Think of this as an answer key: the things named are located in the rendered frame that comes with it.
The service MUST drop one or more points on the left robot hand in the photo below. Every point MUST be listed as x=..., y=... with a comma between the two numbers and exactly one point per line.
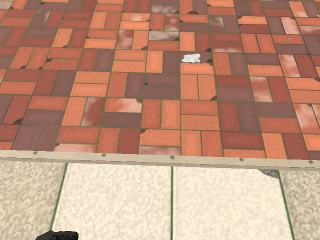
x=60, y=235

